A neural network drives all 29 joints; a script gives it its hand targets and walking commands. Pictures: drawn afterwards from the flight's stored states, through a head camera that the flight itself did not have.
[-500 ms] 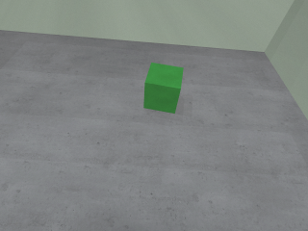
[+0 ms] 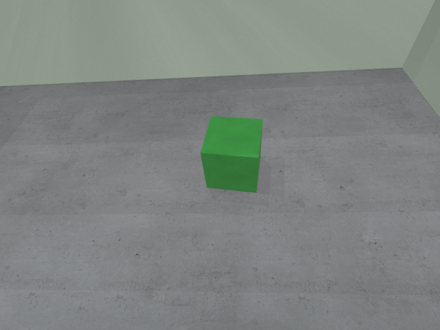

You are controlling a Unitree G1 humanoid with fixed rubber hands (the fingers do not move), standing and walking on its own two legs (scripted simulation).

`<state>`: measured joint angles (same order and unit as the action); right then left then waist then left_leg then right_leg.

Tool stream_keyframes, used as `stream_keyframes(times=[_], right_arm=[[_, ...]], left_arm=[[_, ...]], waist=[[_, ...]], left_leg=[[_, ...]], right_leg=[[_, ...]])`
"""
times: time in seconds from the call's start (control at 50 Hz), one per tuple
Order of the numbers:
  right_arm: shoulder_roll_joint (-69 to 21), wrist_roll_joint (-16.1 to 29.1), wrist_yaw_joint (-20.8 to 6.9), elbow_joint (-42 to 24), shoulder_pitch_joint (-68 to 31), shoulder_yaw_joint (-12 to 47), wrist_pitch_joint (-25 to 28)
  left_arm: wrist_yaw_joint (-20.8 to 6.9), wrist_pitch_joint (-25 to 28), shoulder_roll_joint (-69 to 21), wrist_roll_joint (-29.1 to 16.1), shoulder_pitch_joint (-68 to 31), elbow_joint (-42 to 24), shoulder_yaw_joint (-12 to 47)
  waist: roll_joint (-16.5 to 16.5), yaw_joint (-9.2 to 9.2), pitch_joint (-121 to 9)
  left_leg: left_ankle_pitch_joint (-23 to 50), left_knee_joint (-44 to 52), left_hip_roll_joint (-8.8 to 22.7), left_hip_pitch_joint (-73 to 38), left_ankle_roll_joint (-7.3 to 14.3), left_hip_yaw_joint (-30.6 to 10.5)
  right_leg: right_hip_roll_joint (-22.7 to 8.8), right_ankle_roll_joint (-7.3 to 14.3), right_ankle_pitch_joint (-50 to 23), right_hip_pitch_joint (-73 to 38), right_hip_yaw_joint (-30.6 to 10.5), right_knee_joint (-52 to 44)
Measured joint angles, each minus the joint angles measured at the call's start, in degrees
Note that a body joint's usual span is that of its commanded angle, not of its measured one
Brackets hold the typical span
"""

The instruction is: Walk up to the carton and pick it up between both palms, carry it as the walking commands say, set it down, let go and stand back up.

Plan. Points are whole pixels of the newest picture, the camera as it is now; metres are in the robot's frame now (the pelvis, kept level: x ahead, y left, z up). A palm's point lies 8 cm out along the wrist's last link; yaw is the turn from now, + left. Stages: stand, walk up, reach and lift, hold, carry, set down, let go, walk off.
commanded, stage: walk up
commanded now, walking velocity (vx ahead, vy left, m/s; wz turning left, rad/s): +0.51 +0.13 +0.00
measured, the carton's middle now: (233, 154) +1.06 -0.05 -0.63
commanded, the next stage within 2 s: none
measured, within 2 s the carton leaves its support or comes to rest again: neither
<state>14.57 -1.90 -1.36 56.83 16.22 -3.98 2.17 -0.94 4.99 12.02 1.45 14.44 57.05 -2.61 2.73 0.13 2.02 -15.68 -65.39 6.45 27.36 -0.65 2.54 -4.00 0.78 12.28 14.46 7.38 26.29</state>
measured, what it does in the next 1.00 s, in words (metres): walks ahead: left foot, then right foot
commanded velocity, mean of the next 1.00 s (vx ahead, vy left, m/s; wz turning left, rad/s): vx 0.44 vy -0.04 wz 0.00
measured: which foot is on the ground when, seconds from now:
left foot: up 0.00-0.30, down 0.32-0.84, up 0.86-1.00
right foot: down 0.00-0.34, up 0.36-0.82, down 0.84-1.00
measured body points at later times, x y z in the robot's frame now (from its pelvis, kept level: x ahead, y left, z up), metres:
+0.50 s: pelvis +0.25 +0.06 +0.00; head +0.28 +0.09 +0.45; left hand +0.26 +0.31 -0.17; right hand +0.29 -0.21 -0.12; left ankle +0.28 +0.16 -0.74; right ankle +0.20 -0.11 -0.65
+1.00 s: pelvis +0.46 -0.04 +0.00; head +0.50 -0.07 +0.44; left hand +0.54 +0.22 -0.13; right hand +0.47 -0.29 -0.17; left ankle +0.41 +0.12 -0.65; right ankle +0.52 -0.14 -0.74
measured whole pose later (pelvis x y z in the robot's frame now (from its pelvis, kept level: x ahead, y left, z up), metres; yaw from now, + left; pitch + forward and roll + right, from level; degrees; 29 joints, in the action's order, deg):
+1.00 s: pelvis +0.46 -0.04 +0.00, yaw +0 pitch +0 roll +2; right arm 13.6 -1.2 0.2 59.3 16.8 -3.7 0.8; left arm -0.3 4.0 11.2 1.5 10.9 57.1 -2.9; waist 2.8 0.6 4.1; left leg -21.4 -64.2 5.2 24.3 -1.6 3.3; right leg -4.5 1.5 9.3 17.8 7.9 27.2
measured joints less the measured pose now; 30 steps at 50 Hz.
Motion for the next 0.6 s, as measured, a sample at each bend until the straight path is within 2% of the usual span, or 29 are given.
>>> stream_keyframes(times=[0.08, 0.18, 0.22, 0.3, 0.32, 0.36, 0.4, 0.44, 0.5, 0.6], right_arm=[[0.6, 0.0, -1.1, -2.0, -4.9, -0.2, -1.7], [0.0, 0.4, -2.2, -3.5, -10.3, 0.4, -2.2], [-0.8, 0.7, -2.4, -4.2, -12.3, 0.9, -2.0], [-2.6, 0.4, -1.8, -5.1, -14.7, 1.8, -0.7], [-2.6, 0.0, -1.5, -5.2, -14.7, 1.9, 0.0], [-2.9, -0.7, -0.5, -4.9, -14.2, 1.8, 1.3], [-2.7, -0.2, 0.4, -3.6, -11.4, 1.9, 1.7], [-2.4, 0.2, 0.8, -1.5, -7.4, 1.6, 1.7], [-1.9, 0.7, 1.0, 1.0, -1.3, 1.1, 2.0], [-1.8, 0.8, 1.0, 3.0, 6.6, 0.8, 2.5]], left_arm=[[0.5, 0.4, 0.0, -0.2, 6.8, 2.1, 0.1], [0.9, 0.3, -0.9, -0.2, 12.4, 4.1, 0.2], [0.9, 0.2, -1.2, -0.2, 13.5, 4.9, 0.4], [1.0, -0.5, -1.0, -0.6, 14.9, 6.5, 0.5], [1.1, -0.6, -1.0, -0.8, 15.3, 6.9, 0.5], [1.1, -1.3, -0.6, -1.0, 13.5, 7.1, 0.3], [0.8, -1.8, 0.1, -0.7, 10.4, 6.0, -0.4], [0.4, -1.9, 1.2, -0.4, 7.2, 4.5, -0.7], [-0.3, -2.7, 2.3, 0.2, 2.6, 2.4, -0.9], [-1.9, -4.7, 2.6, 0.6, -3.7, 0.1, -0.4]], waist=[[-0.1, -2.6, 0.0], [-0.5, -4.93, 0.6], [-0.7, -5.23, 0.9], [-1.9, -5.47, 0.6], [-1.9, -5.39, 0.3], [-3.2, -4.35, 0.8], [-3.8, -3.75, 1.2], [-4.6, -2.73, 1.1], [-5.1, -0.86, 0.9], [-4.8, 1.9, 0.9]], left_leg=[[6.4, 5.7, 0.1, 5.3, -1.2, 0.9], [12.0, 19.3, -0.1, 6.5, -2.7, 1.7], [12.3, 25.5, -0.3, 5.3, -2.5, 2.3], [7.8, 33.1, -0.9, 0.0, -1.6, 4.6], [6.6, 34.7, -1.1, -2.4, -0.9, 5.2], [6.5, 31.0, -1.7, -2.0, 1.6, 5.8], [3.6, 29.8, -1.4, -3.5, 2.5, 6.0], [3.4, 33.0, -1.4, -7.1, 2.3, 6.1], [3.8, 38.6, -1.6, -12.5, 1.8, 5.9], [2.9, 44.0, -1.1, -19.5, 0.7, 5.4]], right_leg=[[-0.1, -0.4, 0.6, -6.1, -0.4, -5.0], [-0.6, -1.8, 2.1, -12.9, -0.7, -10.0], [-0.6, -2.5, 3.3, -15.3, -0.3, -11.1], [-0.7, -4.3, 8.5, -18.3, 0.3, -9.0], [-0.8, -4.3, 11.0, -17.7, 0.0, -5.6], [-1.7, -2.6, 15.6, -11.4, -2.7, 11.0], [0.1, -1.3, 14.2, -2.9, -6.6, 28.9], [0.4, -0.7, 9.2, 3.8, -7.4, 37.5], [-0.9, -1.2, 2.8, 11.0, -7.1, 38.9], [-2.8, -2.7, -4.4, 17.7, -5.5, 30.7]])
